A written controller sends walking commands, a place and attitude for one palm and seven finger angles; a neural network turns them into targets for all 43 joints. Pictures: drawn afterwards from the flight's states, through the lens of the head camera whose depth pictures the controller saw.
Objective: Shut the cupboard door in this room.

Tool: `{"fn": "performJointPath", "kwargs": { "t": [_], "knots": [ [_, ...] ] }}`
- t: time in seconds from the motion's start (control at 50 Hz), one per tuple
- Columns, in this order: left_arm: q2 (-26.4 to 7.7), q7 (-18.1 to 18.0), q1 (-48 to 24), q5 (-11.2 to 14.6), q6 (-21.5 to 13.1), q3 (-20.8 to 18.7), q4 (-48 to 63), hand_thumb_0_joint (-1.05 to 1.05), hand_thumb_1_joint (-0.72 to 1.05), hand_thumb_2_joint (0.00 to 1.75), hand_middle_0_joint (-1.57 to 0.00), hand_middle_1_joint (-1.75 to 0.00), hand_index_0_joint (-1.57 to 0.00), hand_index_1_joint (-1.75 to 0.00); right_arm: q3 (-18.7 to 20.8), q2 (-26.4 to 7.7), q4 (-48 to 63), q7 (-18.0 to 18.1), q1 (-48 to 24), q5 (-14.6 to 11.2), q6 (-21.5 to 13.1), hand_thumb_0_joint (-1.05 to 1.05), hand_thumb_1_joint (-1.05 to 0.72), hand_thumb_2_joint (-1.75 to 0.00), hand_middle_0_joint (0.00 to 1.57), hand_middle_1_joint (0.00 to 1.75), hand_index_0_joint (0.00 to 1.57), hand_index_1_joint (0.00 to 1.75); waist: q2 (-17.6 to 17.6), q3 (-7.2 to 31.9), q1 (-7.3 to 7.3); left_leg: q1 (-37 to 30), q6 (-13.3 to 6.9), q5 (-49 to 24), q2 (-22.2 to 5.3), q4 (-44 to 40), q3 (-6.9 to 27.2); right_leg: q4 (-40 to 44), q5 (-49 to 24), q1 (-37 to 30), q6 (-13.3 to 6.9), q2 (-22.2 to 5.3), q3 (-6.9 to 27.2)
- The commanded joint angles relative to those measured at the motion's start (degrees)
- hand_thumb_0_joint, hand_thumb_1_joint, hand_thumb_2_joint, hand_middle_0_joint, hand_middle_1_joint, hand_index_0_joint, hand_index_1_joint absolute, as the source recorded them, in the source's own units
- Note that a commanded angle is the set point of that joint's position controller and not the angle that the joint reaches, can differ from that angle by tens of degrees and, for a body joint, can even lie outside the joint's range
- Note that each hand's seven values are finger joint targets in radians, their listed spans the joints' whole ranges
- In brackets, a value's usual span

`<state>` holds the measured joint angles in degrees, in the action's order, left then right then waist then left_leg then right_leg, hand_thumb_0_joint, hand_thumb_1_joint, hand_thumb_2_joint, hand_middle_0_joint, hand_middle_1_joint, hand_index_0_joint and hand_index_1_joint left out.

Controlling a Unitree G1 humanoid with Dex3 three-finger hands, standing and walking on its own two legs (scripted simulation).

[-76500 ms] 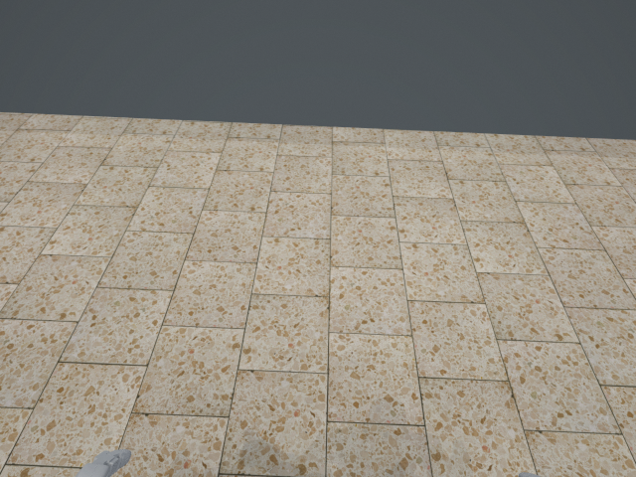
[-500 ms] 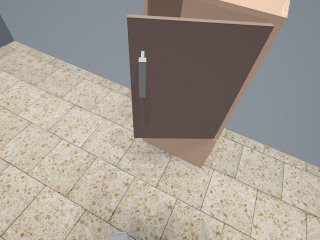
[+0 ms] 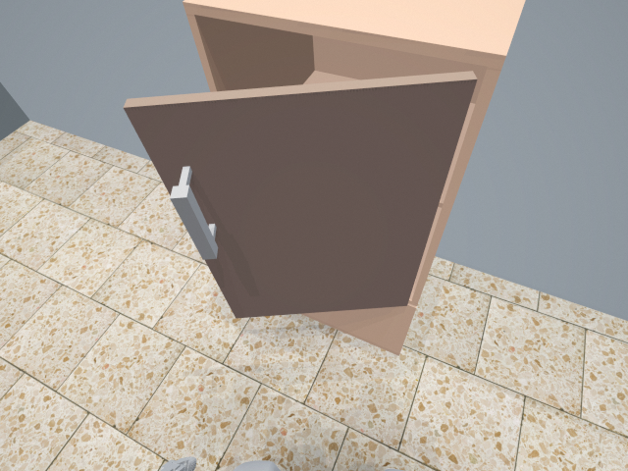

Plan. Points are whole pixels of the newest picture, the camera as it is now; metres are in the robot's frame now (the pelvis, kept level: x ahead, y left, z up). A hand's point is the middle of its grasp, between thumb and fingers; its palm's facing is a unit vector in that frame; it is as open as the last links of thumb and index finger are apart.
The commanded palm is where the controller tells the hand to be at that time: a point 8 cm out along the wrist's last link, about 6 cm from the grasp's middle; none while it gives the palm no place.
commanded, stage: come to a stop and stand still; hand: left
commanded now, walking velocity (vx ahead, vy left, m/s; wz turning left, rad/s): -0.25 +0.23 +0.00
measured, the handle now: (198, 215) +0.45 +0.19 +0.04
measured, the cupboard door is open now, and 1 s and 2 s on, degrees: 29 29 29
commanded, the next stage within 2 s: look again from close up in 1.34 s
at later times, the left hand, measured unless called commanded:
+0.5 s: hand out of the picture -0.04 +0.27 -0.18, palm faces +0.10 -0.97 -0.21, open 7.3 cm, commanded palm none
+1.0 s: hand out of the picture -0.07 +0.25 -0.17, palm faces +0.01 -0.98 -0.17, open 7.3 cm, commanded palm none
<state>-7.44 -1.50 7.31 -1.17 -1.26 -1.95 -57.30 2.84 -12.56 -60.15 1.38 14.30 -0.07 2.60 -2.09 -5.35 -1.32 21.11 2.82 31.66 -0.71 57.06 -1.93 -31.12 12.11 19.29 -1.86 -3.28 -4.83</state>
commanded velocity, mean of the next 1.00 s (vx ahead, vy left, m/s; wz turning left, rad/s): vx -0.01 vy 0.02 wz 0.00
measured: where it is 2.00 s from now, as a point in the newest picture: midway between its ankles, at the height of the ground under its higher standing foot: outside the picture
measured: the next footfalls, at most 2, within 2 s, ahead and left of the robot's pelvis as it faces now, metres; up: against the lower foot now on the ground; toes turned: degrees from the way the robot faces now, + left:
left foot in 0.36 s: -0.03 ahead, +0.18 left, +0.00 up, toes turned +2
right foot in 0.62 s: -0.05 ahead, -0.04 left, +0.00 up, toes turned +0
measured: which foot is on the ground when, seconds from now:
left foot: up 0.00-0.34, down 0.36-1.00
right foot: down 0.00-0.36, up 0.38-0.60, down 0.62-1.00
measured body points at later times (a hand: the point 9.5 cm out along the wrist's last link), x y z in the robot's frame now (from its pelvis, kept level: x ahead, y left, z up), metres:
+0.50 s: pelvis -0.04 +0.07 +0.00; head -0.03 +0.09 +0.45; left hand -0.04 +0.32 -0.16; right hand +0.04 -0.16 -0.13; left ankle -0.07 +0.18 -0.74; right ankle -0.02 -0.07 -0.71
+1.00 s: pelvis -0.08 +0.08 +0.01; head -0.08 +0.09 +0.46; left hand -0.06 +0.30 -0.16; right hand -0.11 -0.14 -0.15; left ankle -0.07 +0.18 -0.74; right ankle -0.09 -0.04 -0.74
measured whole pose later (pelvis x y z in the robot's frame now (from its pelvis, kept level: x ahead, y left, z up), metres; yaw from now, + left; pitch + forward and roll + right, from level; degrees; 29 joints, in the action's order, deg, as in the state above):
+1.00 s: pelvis -0.08 +0.08 +0.01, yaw -1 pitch -2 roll +0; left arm -9.1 -1.8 14.4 -0.6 0.7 -0.6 -64.7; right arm -0.5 -7.6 -66.2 1.7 18.2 0.5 0.3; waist 1.6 -2.0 -0.7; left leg 8.0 -1.7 10.9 0.9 21.2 -3.4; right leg -22.1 12.5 7.3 -0.3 0.3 0.6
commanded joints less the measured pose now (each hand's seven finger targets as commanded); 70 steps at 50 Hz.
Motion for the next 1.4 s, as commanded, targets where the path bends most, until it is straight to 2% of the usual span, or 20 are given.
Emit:
{"fn": "performJointPath", "kwargs": {
  "t": [0.0,0.12,0.26,0.3,0.32,0.34,0.36,0.38,0.4,0.46,0.48,0.54,0.58,0.62,0.64,0.66,0.68,0.84,1.06,1.38],
  "knots": [
    [-13.32,-1.89,8.21,-0.18,0.74,-3.39,1.28,0.0,0.9,0.9,-0.2,-0.3,-0.2,-0.3,1.32,-2.77,3.81,-0.45,0.16,0.77,1.46,0.0,-0.9,-0.9,0.2,0.3,0.2,0.3,6.97,9.92,3.48,7.83,0.95,-4.51,-0.06,10.83,4.4,8.38,-50.43,-13.68,-8.95,-19.33,13.02],
    [-13.44,-2.1,5.47,-0.64,0.99,-3.26,3.22,0.0,0.9,0.9,-0.2,-0.3,-0.2,-0.3,1.84,-3.65,6.64,-1.42,-1.87,1.31,2.46,0.0,-0.9,-0.9,0.2,0.3,0.2,0.3,9.8,10.21,2.4,7.05,1.25,-9.27,-0.29,8.79,5.41,11.98,-28.31,-9.6,-8.82,-18.35,11.78],
    [-15.26,-0.51,6.0,-1.57,2.01,-3.66,3.72,0.0,0.9,0.9,-0.2,-0.3,-0.2,-0.3,0.88,-3.16,7.56,-1.57,-2.04,0.64,-0.12,0.0,-0.9,-0.9,0.2,0.3,0.2,0.3,16.14,9.24,2.76,-4.62,-0.6,-7.54,0.94,-18.97,-0.44,12.9,-7.79,-6.73,-6.68,-13.71,13.06],
    [-14.41,-0.37,5.17,-0.85,2.5,-3.4,3.34,0.0,0.9,0.9,-0.2,-0.3,-0.2,-0.3,0.54,-3.42,5.68,-1.26,3.02,0.44,-1.05,0.0,-0.9,-0.9,0.2,0.3,0.2,0.3,12.46,10.47,0.23,-15.48,-1.05,-17.45,0.86,-34.01,-1.16,7.9,-2.1,-1.81,-2.66,-10.62,10.54],
    [-11.92,-0.26,6.08,-0.11,2.88,-2.74,3.66,0.0,0.9,0.9,-0.2,-0.3,-0.2,-0.3,0.88,-6.28,5.54,-1.09,3.36,0.54,-1.63,0.0,-0.9,-0.9,0.2,0.3,0.2,0.3,2.35,10.37,0.37,-18.81,-2.07,-17.61,-4.21,-38.39,4.25,2.55,4.86,2.88,0.12,-6.29,7.22],
    [-8.71,0.04,6.55,0.34,3.34,-1.97,4.19,0.0,0.9,0.9,-0.2,-0.3,-0.2,-0.3,1.57,-10.3,6.94,-0.77,0.88,1.13,-1.67,0.0,-0.9,-0.9,0.2,0.3,0.2,0.3,-12.41,7.03,0.91,-12.08,-5.69,-19.23,-14.68,-43.5,16.15,-3.68,12.54,5.41,3.35,-0.42,2.33],
    [-8.83,-0.16,4.39,0.13,3.98,-1.79,4.39,0.0,0.9,0.9,-0.2,-0.3,-0.2,-0.3,1.19,-11.25,8.24,-0.35,-3.43,1.61,-1.08,0.0,-0.9,-0.9,0.2,0.3,0.2,0.3,-12.08,2.77,0.88,-0.69,-9.72,-17.18,-18.1,-46.56,17.55,-9.54,16.36,2.01,3.34,0.61,4.14],
    [-8.56,0.25,5.13,-0.03,3.98,-2.05,4.8,0.0,0.9,0.9,-0.2,-0.3,-0.2,-0.3,0.67,-10.01,9.47,0.26,-6.38,1.88,-1.12,0.0,-0.9,-0.9,0.2,0.3,0.2,0.3,-6.0,-0.09,3.02,3.98,-11.09,-16.44,-17.36,-46.47,13.82,-13.18,13.45,-0.52,2.86,-0.23,4.68],
    [-8.86,0.26,4.79,-0.5,4.47,-2.02,2.91,0.0,0.9,0.9,-0.2,-0.3,-0.2,-0.3,0.2,-8.45,8.24,0.47,-7.01,1.93,-1.84,0.0,-0.9,-0.9,0.2,0.3,0.2,0.3,-10.01,-0.3,2.72,1.6,-10.07,-22.57,-13.83,-45.98,12.36,-15.87,12.74,0.39,3.02,0.85,5.61],
    [-8.74,0.33,8.27,0.16,3.84,-1.71,0.81,0.0,0.9,0.9,-0.2,-0.3,-0.2,-0.3,-0.81,-6.25,6.77,1.13,-5.56,1.38,-2.3,0.0,-0.9,-0.9,0.2,0.3,0.2,0.3,-10.22,2.28,3.65,-7.04,-10.07,-39.15,-10.89,-40.53,7.13,-17.61,10.93,1.15,2.7,1.97,6.45],
    [-8.45,0.37,8.56,0.22,3.44,-1.44,0.38,0.0,0.9,0.9,-0.2,-0.3,-0.2,-0.3,-0.82,-5.9,6.31,1.2,-4.61,1.19,-2.46,0.0,-0.9,-0.9,0.2,0.3,0.2,0.3,-7.32,3.25,3.41,-10.08,-10.66,-43.95,-11.12,-39.2,6.8,-15.38,11.19,0.91,2.72,1.98,5.85],
    [-7.25,0.2,8.04,0.56,2.78,-0.59,-0.17,0.0,0.9,0.9,-0.2,-0.3,-0.2,-0.3,-0.51,-5.75,3.86,1.44,-0.22,0.98,-2.86,0.0,-0.9,-0.9,0.2,0.3,0.2,0.3,-5.7,6.04,2.16,-15.92,-10.96,-49.71,-11.71,-36.95,8.66,-2.97,8.78,-3.55,2.91,1.89,4.68],
    [-7.48,-0.05,10.91,0.51,2.03,-0.42,-1.94,0.0,0.9,0.9,-0.2,-0.3,-0.2,-0.3,-0.53,-4.85,2.77,1.43,0.43,0.31,-3.03,0.0,-0.9,-0.9,0.2,0.3,0.2,0.3,-1.3,7.39,3.07,-14.91,-8.74,-46.67,-9.41,-33.89,8.54,8.7,-3.75,-10.81,2.21,1.65,6.39],
    [-8.8,-0.53,11.71,0.35,1.06,-0.1,-3.55,0.0,0.9,0.9,-0.2,-0.3,-0.2,-0.3,-0.99,-2.38,2.41,1.09,1.1,-0.28,-3.27,0.0,-0.9,-0.9,0.2,0.3,0.2,0.3,4.42,6.74,1.72,-10.7,-4.62,-32.35,-4.78,-33.2,4.78,10.58,-17.16,-14.24,-0.47,-4.85,12.53],
    [-9.48,-0.44,10.25,0.44,1.0,0.21,-3.58,0.0,0.9,0.9,-0.2,-0.3,-0.2,-0.3,-1.16,-1.85,1.88,0.79,1.72,-0.26,-3.19,0.0,-0.9,-0.9,0.2,0.3,0.2,0.3,4.59,5.31,0.92,-11.67,-3.87,-26.86,-3.59,-35.18,4.51,10.79,-14.89,-11.54,-1.33,-6.25,12.33],
    [-8.36,-0.5,10.09,0.4,0.87,0.27,-3.84,0.0,0.9,0.9,-0.2,-0.3,-0.2,-0.3,-1.3,-1.67,1.15,0.71,2.34,0.2,-3.18,0.0,-0.9,-0.9,0.2,0.3,0.2,0.3,5.75,6.41,0.82,-13.61,-3.84,-32.76,-3.6,-35.38,4.3,9.19,-19.19,-12.12,-1.24,-4.56,11.52],
    [-7.64,-0.71,10.2,0.56,0.56,0.2,-4.18,0.0,0.9,0.9,-0.2,-0.3,-0.2,-0.3,-1.23,-1.77,0.01,0.83,3.13,0.35,-3.07,0.0,-0.9,-0.9,0.2,0.3,0.2,0.3,10.56,7.76,0.79,-14.57,-3.8,-32.6,-4.24,-34.84,3.9,9.02,-19.09,-13.04,-1.14,-3.52,10.74],
    [-6.05,-0.62,9.98,0.73,1.41,0.92,-5.66,0.0,0.9,0.9,-0.2,-0.3,-0.2,-0.3,-2.19,-1.21,-3.58,0.71,4.2,0.55,-3.04,0.0,-0.9,-0.9,0.2,0.3,0.2,0.3,2.92,-1.37,1.48,-10.48,-4.01,-20.39,-4.42,-41.35,5.05,13.97,-0.2,-8.75,0.05,-1.82,10.64],
    [-5.1,-0.49,12.17,0.58,1.44,1.08,-6.58,0.0,0.9,0.9,-0.2,-0.3,-0.2,-0.3,-1.94,-0.75,-4.33,0.83,6.87,0.63,-2.94,0.0,-0.9,-0.9,0.2,0.3,0.2,0.3,2.02,-2.19,1.55,-8.5,-4.11,-13.24,-4.58,-43.42,6.0,13.94,2.35,-7.68,0.24,-1.15,10.11],
    [-2.95,-0.76,15.27,0.26,0.95,1.25,-7.85,0.0,0.9,0.9,-0.2,-0.3,-0.2,-0.3,-1.63,0.4,-3.89,1.07,7.32,0.36,-3.1,0.0,-0.9,-0.9,0.2,0.3,0.2,0.3,2.93,-1.66,1.24,-10.23,-4.51,-14.89,-4.81,-42.13,5.77,13.67,1.08,-5.33,0.41,-0.99,10.19]
  ]
}}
